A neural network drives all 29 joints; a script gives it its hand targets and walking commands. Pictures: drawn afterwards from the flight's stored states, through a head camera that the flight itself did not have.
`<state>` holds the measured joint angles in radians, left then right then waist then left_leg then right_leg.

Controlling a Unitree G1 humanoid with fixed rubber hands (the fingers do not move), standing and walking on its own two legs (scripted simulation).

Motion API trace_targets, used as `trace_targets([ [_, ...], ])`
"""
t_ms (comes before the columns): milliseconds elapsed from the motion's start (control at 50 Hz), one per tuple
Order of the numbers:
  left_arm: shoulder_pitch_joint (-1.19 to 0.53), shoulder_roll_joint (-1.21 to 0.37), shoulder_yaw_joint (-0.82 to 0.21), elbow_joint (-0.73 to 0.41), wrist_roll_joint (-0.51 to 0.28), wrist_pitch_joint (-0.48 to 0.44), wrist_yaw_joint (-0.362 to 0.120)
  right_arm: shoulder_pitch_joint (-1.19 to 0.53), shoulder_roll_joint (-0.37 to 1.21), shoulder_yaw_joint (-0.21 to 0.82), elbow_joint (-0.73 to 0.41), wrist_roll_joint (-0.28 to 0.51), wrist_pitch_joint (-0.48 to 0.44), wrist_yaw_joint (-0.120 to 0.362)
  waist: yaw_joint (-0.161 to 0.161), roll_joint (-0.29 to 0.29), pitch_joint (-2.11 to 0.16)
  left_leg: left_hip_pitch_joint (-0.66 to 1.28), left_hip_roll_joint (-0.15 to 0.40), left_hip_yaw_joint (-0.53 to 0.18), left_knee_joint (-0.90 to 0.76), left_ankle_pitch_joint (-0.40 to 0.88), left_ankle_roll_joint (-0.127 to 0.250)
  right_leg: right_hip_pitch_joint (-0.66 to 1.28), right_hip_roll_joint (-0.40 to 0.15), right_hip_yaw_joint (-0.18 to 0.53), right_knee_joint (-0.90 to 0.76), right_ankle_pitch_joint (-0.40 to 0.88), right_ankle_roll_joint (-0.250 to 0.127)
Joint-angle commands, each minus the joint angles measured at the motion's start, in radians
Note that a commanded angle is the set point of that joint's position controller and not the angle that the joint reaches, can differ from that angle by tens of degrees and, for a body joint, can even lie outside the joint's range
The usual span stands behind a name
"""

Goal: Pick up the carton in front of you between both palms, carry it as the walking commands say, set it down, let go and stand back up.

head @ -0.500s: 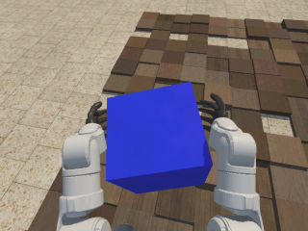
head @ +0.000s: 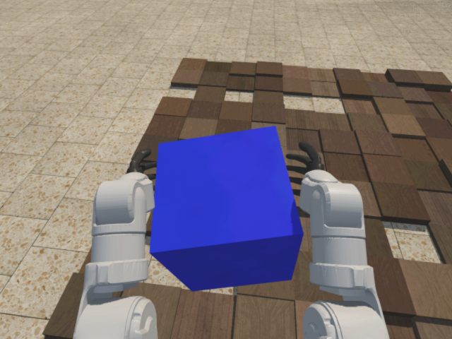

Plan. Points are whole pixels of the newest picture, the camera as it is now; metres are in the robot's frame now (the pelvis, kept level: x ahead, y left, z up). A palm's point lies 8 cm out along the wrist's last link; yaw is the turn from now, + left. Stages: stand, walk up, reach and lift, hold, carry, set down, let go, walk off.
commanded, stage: carry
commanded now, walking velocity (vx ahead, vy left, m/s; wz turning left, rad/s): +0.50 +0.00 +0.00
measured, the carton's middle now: (229, 216) +0.35 +0.00 +0.03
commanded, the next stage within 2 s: none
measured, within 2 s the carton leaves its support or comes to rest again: neither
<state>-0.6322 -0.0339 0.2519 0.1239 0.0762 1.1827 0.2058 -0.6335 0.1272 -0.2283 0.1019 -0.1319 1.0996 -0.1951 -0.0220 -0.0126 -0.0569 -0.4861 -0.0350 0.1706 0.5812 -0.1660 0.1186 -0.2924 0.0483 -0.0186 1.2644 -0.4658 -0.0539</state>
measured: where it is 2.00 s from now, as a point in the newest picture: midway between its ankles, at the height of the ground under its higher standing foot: (209, 227)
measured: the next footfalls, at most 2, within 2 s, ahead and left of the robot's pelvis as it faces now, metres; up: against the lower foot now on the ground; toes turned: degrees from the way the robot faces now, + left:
right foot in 0.38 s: +0.45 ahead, -0.14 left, +0.05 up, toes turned -6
left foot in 0.90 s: +0.59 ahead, +0.09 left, -0.01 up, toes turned +7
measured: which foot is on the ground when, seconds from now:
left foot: down 0.00-0.40, up 0.42-0.88, down 0.90-1.00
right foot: up 0.00-0.36, down 0.38-0.90, up 0.92-1.00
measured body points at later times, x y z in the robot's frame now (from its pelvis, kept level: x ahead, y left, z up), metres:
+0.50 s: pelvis +0.30 -0.05 +0.04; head +0.34 -0.05 +0.49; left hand +0.66 +0.11 +0.16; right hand +0.67 -0.19 +0.17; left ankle +0.14 +0.05 -0.58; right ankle +0.41 -0.14 -0.67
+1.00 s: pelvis +0.55 +0.02 +0.01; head +0.54 +0.05 +0.46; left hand +0.93 +0.19 +0.17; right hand +0.92 -0.11 +0.18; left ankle +0.55 +0.09 -0.72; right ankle +0.48 -0.12 -0.61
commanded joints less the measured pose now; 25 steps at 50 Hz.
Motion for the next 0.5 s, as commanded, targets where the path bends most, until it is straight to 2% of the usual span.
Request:
trace_targets([
  [0, -0.676, -1.074, -0.587, -0.107, -0.303, -0.051, -0.178, -0.65, 1.034, 0.62, -0.103, 0.395, 0.012, 0.171, -0.013, 0.043, -0.473, 0.605, 0.334, -0.518, -0.19, 0.14, 0.132, -0.467, -0.088, 0.07, 0.17, 0.059, -0.012],
  [20, -0.694, -1.1, -0.616, -0.119, -0.327, -0.06, -0.185, -0.654, 1.025, 0.639, -0.195, 0.399, -0.001, 0.176, -0.018, 0.063, -0.473, 0.538, 0.346, -0.495, -0.206, 0.032, 0.131, -0.444, -0.095, 0.047, 0.174, 0.092, -0.015],
  [40, -0.675, -1.111, -0.595, -0.148, -0.309, -0.082, -0.182, -0.679, 1.067, 0.675, -0.175, 0.429, -0.006, 0.189, -0.016, 0.046, -0.466, 0.551, 0.344, -0.489, -0.246, 0.015, 0.162, -0.495, -0.109, 0.053, 0.154, 0.079, -0.006],
  [60, -0.675, -1.111, -0.634, -0.197, -0.343, -0.095, -0.184, -0.67, 1.09, 0.706, -0.213, 0.459, -0.018, 0.193, -0.018, 0.076, -0.485, 0.533, 0.333, -0.471, -0.237, -0.017, 0.155, -0.491, -0.117, 0.04, 0.151, 0.088, 0.005],
  [80, -0.66, -1.092, -0.656, -0.234, -0.33, -0.108, -0.178, -0.689, 1.101, 0.72, -0.252, 0.485, -0.028, 0.202, -0.018, 0.065, -0.461, 0.586, 0.317, -0.415, -0.216, 0.081, 0.147, -0.559, -0.128, 0.037, 0.092, 0.1, 0.02],
  [100, -0.674, -1.066, -0.666, -0.281, -0.311, -0.119, -0.174, -0.632, 1.076, 0.728, -0.234, 0.471, -0.034, 0.207, -0.017, 0.102, -0.48, 0.598, 0.319, -0.405, -0.173, 0.162, 0.149, -0.576, -0.127, 0.022, 0.11, 0.088, 0.022],
  [120, -0.593, -1.062, -0.659, -0.188, -0.282, -0.113, -0.168, -0.554, 1.023, 0.718, -0.165, 0.426, -0.032, 0.202, -0.029, 0.077, -0.433, 0.575, 0.32, -0.376, -0.188, 0.187, 0.147, -0.634, -0.153, -0.002, 0.107, 0.127, 0.025],
  [140, -0.542, -1.053, -0.68, -0.18, -0.27, -0.115, -0.168, -0.515, 1.0, 0.709, -0.155, 0.422, -0.035, 0.197, -0.037, 0.095, -0.405, 0.599, 0.282, -0.351, -0.177, 0.311, 0.131, -0.662, -0.137, -0.002, 0.075, 0.145, 0.023],
  [160, -0.549, -1.021, -0.695, -0.243, -0.28, -0.121, -0.163, -0.458, 0.993, 0.716, -0.148, 0.414, -0.031, 0.202, -0.051, 0.057, -0.409, 0.607, 0.285, -0.34, -0.186, 0.327, 0.115, -0.687, -0.14, -0.029, 0.018, 0.15, 0.024],
  [180, -0.554, -1.024, -0.708, -0.275, -0.287, -0.125, -0.163, -0.491, 1.004, 0.738, -0.204, 0.419, -0.037, 0.201, -0.041, 0.083, -0.377, 0.651, 0.267, -0.306, -0.179, 0.363, 0.129, -0.728, -0.15, -0.035, -0.009, 0.157, 0.029],
  [200, -0.508, -1.026, -0.719, -0.272, -0.305, -0.123, -0.171, -0.504, 0.987, 0.744, -0.235, 0.431, -0.04, 0.203, -0.052, 0.104, -0.416, 0.639, 0.281, -0.288, -0.188, 0.325, 0.136, -0.683, -0.154, -0.048, -0.087, 0.166, 0.022],
  [220, -0.612, -1.035, -0.756, -0.378, -0.342, -0.132, -0.175, -0.55, 1.008, 0.749, -0.27, 0.454, -0.045, 0.202, -0.04, 0.113, -0.397, 0.58, 0.268, -0.233, -0.202, 0.338, 0.116, -0.576, -0.155, -0.044, -0.22, 0.2, 0.003],
  [240, -0.604, -1.002, -0.743, -0.363, -0.354, -0.127, -0.172, -0.538, 0.978, 0.766, -0.277, 0.465, -0.043, 0.197, -0.064, 0.113, -0.376, 0.602, 0.244, -0.245, -0.203, 0.431, 0.105, -0.546, -0.12, -0.088, -0.319, 0.222, 0.009],
  [260, -0.6, -0.98, -0.778, -0.397, -0.36, -0.12, -0.161, -0.492, 0.943, 0.758, -0.288, 0.456, -0.043, 0.188, -0.056, 0.184, -0.374, 0.595, 0.238, -0.217, -0.18, 0.524, 0.088, -0.48, -0.088, -0.097, -0.433, 0.241, -0.005],
  [280, -0.546, -0.922, -0.766, -0.359, -0.331, -0.109, -0.149, -0.464, 0.877, 0.722, -0.28, 0.44, -0.024, 0.186, -0.074, 0.183, -0.362, 0.606, 0.219, -0.15, -0.166, 0.652, 0.07, -0.436, -0.052, -0.173, -0.492, 0.295, 0.0],
  [300, -0.533, -0.856, -0.732, -0.302, -0.29, -0.092, -0.139, -0.435, 0.813, 0.723, -0.233, 0.406, -0.013, 0.18, -0.051, 0.201, -0.338, 0.589, 0.198, -0.124, -0.113, 0.868, 0.04, -0.344, -0.009, -0.225, -0.593, 0.301, -0.01],
  [320, -0.51, -0.833, -0.73, -0.366, -0.305, -0.088, -0.137, -0.395, 0.814, 0.714, -0.245, 0.428, 0.001, 0.17, -0.034, 0.223, -0.369, 0.552, 0.182, -0.073, 0.003, 0.988, 0.011, -0.19, 0.049, -0.275, -0.689, 0.377, -0.012],
  [340, -0.523, -0.814, -0.744, -0.339, -0.336, -0.067, -0.139, -0.418, 0.752, 0.717, -0.275, 0.414, 0.009, 0.166, 0.047, 0.185, -0.485, 0.523, 0.166, -0.009, 0.186, 0.901, -0.056, 0.079, 0.017, -0.23, -0.809, 0.539, -0.027],
  [360, -0.505, -0.764, -0.728, -0.33, -0.314, -0.053, -0.142, -0.474, 0.723, 0.699, -0.291, 0.43, 0.028, 0.16, 0.087, 0.093, -0.561, 0.212, 0.127, -0.053, 0.393, 0.494, -0.081, 0.433, -0.154, -0.005, -0.753, 0.573, -0.103],
  [380, -0.544, -0.777, -0.725, -0.323, -0.338, -0.044, -0.138, -0.433, 0.761, 0.71, -0.305, 0.414, 0.043, 0.161, 0.083, -0.244, -0.658, -0.099, -0.033, -0.078, 0.666, -0.296, -0.119, 0.682, -0.465, 0.527, -0.796, 0.836, -0.234],
  [400, -0.498, -0.811, -0.686, -0.315, -0.346, -0.036, -0.135, -0.491, 0.77, 0.686, -0.303, 0.449, 0.059, 0.158, 0.094, -0.231, -0.668, -0.188, -0.013, -0.196, 0.844, -0.318, -0.09, 0.697, -0.435, 0.564, -0.817, 0.742, -0.282],
  [420, -0.563, -0.791, -0.694, -0.33, -0.346, -0.028, -0.136, -0.586, 0.768, 0.69, -0.341, 0.458, 0.065, 0.152, 0.106, -0.19, -0.619, -0.272, 0.004, -0.227, 0.852, -0.313, -0.09, 0.662, -0.385, 0.52, -0.805, 0.759, -0.261],
  [440, -0.627, -0.845, -0.695, -0.361, -0.379, -0.019, -0.137, -0.633, 0.767, 0.675, -0.368, 0.458, 0.08, 0.145, 0.111, -0.152, -0.56, -0.328, 0.05, -0.254, 0.829, -0.288, -0.07, 0.592, -0.362, 0.423, -0.792, 0.732, -0.238],
  [460, -0.712, -0.832, -0.694, -0.455, -0.407, -0.015, -0.143, -0.678, 0.787, 0.678, -0.353, 0.473, 0.093, 0.151, 0.1, -0.098, -0.526, -0.321, 0.076, -0.252, 0.751, -0.239, -0.063, 0.529, -0.332, 0.35, -0.817, 0.641, -0.185],
  [480, -0.767, -0.876, -0.729, -0.518, -0.432, -0.003, -0.146, -0.691, 0.822, 0.657, -0.393, 0.475, 0.094, 0.146, 0.076, -0.025, -0.554, -0.303, 0.093, -0.248, 0.665, -0.19, -0.072, 0.521, -0.323, 0.279, -0.83, 0.574, -0.157],
])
